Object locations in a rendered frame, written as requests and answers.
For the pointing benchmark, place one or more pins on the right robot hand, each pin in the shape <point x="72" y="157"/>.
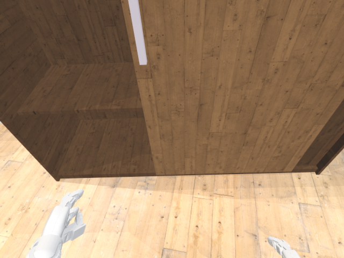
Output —
<point x="282" y="247"/>

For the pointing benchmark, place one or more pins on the left robot forearm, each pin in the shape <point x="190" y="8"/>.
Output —
<point x="46" y="246"/>

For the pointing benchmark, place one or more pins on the wardrobe door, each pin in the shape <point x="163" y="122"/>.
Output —
<point x="327" y="137"/>
<point x="237" y="86"/>

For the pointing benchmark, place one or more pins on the handle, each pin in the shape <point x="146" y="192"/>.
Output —
<point x="138" y="32"/>

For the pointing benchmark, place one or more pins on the left robot hand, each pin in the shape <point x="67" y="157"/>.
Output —
<point x="60" y="217"/>

